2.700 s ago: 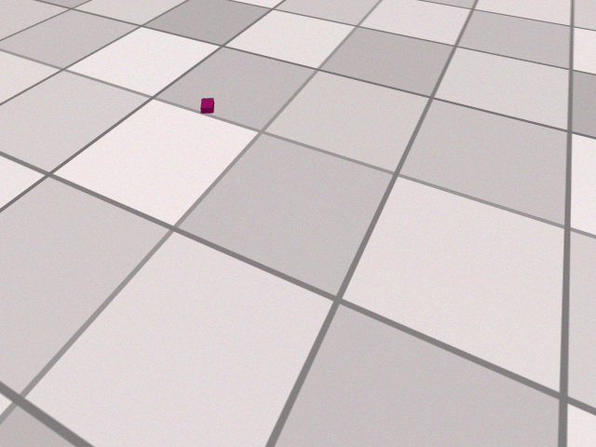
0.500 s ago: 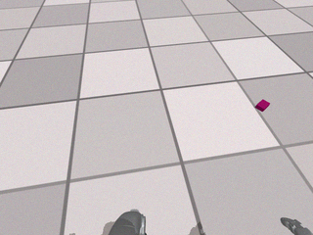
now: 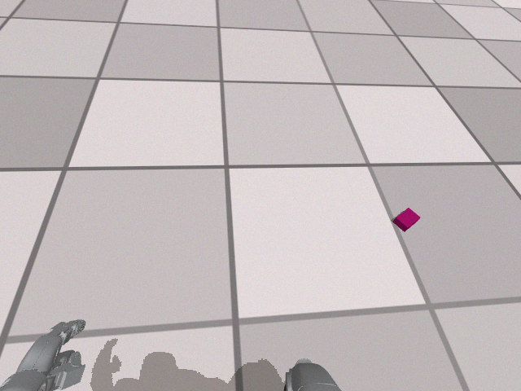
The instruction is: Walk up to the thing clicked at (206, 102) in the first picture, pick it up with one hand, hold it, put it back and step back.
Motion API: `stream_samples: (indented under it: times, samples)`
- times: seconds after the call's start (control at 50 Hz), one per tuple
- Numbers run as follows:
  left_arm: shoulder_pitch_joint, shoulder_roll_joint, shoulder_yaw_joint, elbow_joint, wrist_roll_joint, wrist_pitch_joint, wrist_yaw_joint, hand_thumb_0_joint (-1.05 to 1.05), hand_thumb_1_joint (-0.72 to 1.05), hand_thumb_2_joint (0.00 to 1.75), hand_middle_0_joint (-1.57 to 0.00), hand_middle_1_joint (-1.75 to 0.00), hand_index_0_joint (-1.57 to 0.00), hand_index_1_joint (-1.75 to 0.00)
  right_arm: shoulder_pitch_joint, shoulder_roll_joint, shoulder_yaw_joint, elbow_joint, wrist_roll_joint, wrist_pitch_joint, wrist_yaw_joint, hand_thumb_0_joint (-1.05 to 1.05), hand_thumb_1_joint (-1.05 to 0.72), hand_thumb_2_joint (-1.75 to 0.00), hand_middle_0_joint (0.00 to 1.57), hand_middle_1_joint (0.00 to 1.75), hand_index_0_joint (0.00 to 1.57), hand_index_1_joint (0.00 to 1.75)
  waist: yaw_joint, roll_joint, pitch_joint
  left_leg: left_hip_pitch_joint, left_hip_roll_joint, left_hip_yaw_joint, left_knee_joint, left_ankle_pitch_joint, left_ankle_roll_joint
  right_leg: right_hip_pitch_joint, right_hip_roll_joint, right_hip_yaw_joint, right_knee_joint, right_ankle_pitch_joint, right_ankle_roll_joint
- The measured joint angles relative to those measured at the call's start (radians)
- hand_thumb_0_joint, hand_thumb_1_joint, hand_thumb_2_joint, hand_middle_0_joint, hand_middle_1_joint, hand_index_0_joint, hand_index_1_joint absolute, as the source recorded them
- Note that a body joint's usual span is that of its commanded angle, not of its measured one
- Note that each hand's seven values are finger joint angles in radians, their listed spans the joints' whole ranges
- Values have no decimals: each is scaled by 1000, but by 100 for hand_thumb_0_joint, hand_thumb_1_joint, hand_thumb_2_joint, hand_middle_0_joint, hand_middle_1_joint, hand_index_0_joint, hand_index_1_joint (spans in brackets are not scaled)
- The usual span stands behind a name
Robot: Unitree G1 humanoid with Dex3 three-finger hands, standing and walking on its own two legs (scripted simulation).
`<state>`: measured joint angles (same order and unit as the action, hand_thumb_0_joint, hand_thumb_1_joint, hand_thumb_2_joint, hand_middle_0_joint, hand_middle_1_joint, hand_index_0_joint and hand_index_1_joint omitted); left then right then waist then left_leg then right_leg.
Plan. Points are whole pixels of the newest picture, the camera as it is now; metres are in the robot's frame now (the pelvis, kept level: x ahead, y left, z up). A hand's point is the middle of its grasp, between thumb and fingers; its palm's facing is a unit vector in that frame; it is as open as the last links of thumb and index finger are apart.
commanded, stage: walk up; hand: left
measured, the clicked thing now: (406, 219) +0.88 -0.81 -0.72
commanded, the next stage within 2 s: none
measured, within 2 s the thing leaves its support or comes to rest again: neither
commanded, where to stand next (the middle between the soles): +0.68 -1.19 m, yaw +30 degrees
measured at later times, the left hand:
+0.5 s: hand (204, 371) +0.18 +0.08 -0.15, palm faces +0.10 -0.94 -0.31, open 7.4 cm
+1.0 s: hand (323, 312) +0.27 -0.14 -0.13, palm faces +0.30 -0.89 -0.35, open 7.4 cm
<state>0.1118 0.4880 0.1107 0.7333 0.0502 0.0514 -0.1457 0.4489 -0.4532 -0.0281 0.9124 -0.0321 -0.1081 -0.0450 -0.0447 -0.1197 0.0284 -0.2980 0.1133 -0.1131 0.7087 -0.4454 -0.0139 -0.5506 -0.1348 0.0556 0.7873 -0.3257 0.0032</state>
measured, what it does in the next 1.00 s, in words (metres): steps to the right, turning left: left foot, then right foot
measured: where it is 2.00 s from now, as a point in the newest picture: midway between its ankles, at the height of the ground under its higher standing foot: (438, 296)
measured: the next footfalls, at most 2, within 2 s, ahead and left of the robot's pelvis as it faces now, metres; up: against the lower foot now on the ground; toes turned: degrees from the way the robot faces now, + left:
left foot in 0.38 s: +0.24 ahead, -0.06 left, +0.00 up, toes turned +15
right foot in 0.74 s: +0.37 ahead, -0.49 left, +0.00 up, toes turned +12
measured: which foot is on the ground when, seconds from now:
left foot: down 0.00-0.02, up 0.04-0.36, down 0.38-0.74, up 0.76-1.00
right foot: down 0.00-0.40, up 0.42-0.72, down 0.74-1.00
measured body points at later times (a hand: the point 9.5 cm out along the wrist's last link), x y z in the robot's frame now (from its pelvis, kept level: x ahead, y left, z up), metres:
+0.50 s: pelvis +0.17 -0.20 +0.00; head +0.19 -0.16 +0.45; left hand +0.17 +0.13 -0.13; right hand +0.29 -0.53 -0.07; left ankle +0.21 -0.07 -0.70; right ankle +0.15 -0.28 -0.63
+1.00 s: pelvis +0.31 -0.43 +0.01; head +0.32 -0.39 +0.46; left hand +0.25 -0.10 -0.11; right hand +0.48 -0.73 -0.07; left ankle +0.36 -0.35 -0.69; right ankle +0.33 -0.50 -0.70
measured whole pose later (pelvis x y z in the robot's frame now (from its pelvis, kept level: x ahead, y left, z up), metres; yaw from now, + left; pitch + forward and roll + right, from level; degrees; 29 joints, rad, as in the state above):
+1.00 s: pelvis +0.31 -0.43 +0.01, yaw +20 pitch +0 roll -1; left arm 0.29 0.44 0.09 0.73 0.07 0.08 -0.08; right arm 0.32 -0.45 -0.03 0.93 0.00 -0.11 -0.09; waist 0.06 -0.05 0.06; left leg -0.50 -0.02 0.14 0.80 -0.33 0.08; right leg -0.32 -0.01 -0.15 0.71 -0.39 -0.08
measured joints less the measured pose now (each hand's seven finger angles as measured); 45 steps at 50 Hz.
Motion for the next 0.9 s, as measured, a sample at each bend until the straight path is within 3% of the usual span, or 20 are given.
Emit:
stream_samples:
  times: [0.02,0.06,0.12,0.18,0.26,0.36,0.38,0.4,0.44,0.48,0.5,0.56,0.64,0.72,0.74,0.76,0.78,0.82,0.9]
  samples:
    - [-9,-3,7,-5,1,-10,3,1,90,90,-20,-30,-21,-30,2,-19,-7,6,0,9,-7,0,-90,-90,21,30,21,30,-1,27,1,-18,29,-24,52,-17,20,15,24,-27,-12,63,19]
    - [-21,-23,6,-15,7,-36,19,1,90,90,-20,-30,-21,-30,-25,-43,-20,36,7,37,-32,0,-90,-90,21,30,21,30,4,65,19,-109,23,-48,292,-66,53,22,47,-76,45,24,28]
    - [-2,-61,-13,-7,-9,-42,38,0,90,90,-20,-30,-21,-30,-79,-48,-27,69,19,52,-49,1,-90,-90,21,30,20,30,16,86,26,-225,-27,52,503,-12,70,103,53,-129,-16,3,0]
    - [41,-78,-24,12,-13,-40,47,0,90,90,-20,-30,-21,-30,-107,-46,-24,60,21,31,-37,1,-91,-90,20,30,20,30,41,104,22,-279,-55,145,460,49,67,196,82,-176,-126,20,-37]
    - [103,-64,-12,18,-6,-30,54,0,90,90,-20,-30,-21,-30,-120,-20,-15,35,19,19,-24,0,-91,-90,20,30,20,30,84,98,22,-288,-82,208,279,103,61,289,133,-230,-214,10,-85]
    - [171,-31,0,10,9,-3,59,1,90,90,-20,-30,-21,-30,-111,21,-4,-7,29,17,-22,0,-91,-90,21,30,20,30,127,54,29,-198,-103,261,52,227,92,346,179,-284,-186,-79,-127]
    - [187,-28,-1,5,11,2,59,1,90,90,-20,-30,-21,-30,-101,20,-2,-24,30,11,-24,0,-90,-90,21,30,20,30,131,48,27,-159,-108,262,-1,251,110,335,182,-290,-136,-112,-126]
    - [202,-31,-2,2,13,4,62,1,90,90,-20,-30,-20,-30,-94,14,-4,-41,27,4,-29,0,-90,-90,21,30,20,30,126,45,23,-136,-112,248,-24,176,109,298,183,-287,-46,-138,-108]
    - [203,-42,-7,6,22,19,67,1,90,90,-20,-30,-20,-30,-102,13,-6,-71,28,7,-47,0,-90,-90,21,30,20,30,102,22,43,-154,-117,238,39,134,94,180,185,-200,228,-187,-23]
    - [198,-47,-24,9,22,36,61,1,90,90,-20,-30,-20,-30,-114,14,-1,-80,40,13,-63,0,-90,-90,21,30,20,30,81,7,53,-143,-106,229,53,132,80,67,179,-115,443,-182,21]
    - [192,-46,-28,9,19,41,56,1,90,90,-20,-30,-20,-30,-117,17,1,-77,42,14,-69,0,-90,-90,21,30,20,30,73,0,55,-132,-98,221,48,133,71,23,160,-82,498,-163,27]
    - [161,-39,-24,-3,14,43,35,1,90,90,-20,-30,-20,-30,-107,18,10,-63,31,11,-67,0,-90,-90,21,30,20,30,59,-16,49,-114,-69,183,37,128,45,-61,77,-4,494,-89,21]
    - [124,-18,-6,-23,7,42,15,1,90,90,-20,-30,-21,-30,-90,1,12,-44,2,4,-45,0,-90,-90,21,30,21,30,43,-14,33,-122,-16,117,54,98,25,-60,-5,51,295,-74,14]
    - [106,15,16,-26,5,36,18,1,90,90,-20,-30,-21,-30,-81,-25,3,-26,-11,11,-35,0,-90,-90,21,30,21,30,23,8,6,-150,55,30,94,58,10,30,-5,14,93,-53,8]
    - [103,13,22,-25,7,26,24,1,90,90,-20,-30,-21,-30,-83,-40,-1,-16,-12,20,-38,0,-90,-90,21,30,21,30,27,32,5,-166,83,-3,127,36,33,48,19,-14,75,-52,40]
    - [99,3,23,-26,12,17,31,1,90,90,-20,-30,-21,-30,-89,-52,-8,-1,-10,33,-46,0,-90,-90,21,30,21,30,31,60,8,-197,88,-46,204,-14,50,45,42,-45,106,-72,53]
    - [99,-6,17,-27,14,8,38,1,90,90,-20,-30,-21,-30,-99,-56,-16,17,-5,49,-58,0,-90,-90,21,30,21,30,37,69,10,-230,60,-61,299,-65,58,45,47,-65,130,-92,52]
    - [110,-35,5,-21,0,3,51,1,90,90,-20,-30,-21,-30,-125,-56,-24,51,9,65,-73,0,-90,-90,21,30,20,30,49,81,14,-279,-3,-22,441,-89,65,76,53,-96,111,-98,33]
    - [148,-70,-15,0,-2,4,64,1,90,90,-20,-30,-21,-30,-156,-42,-17,59,25,36,-66,0,-91,-90,21,30,20,30,78,95,25,-301,-74,140,405,-47,70,165,81,-146,-12,-60,-30]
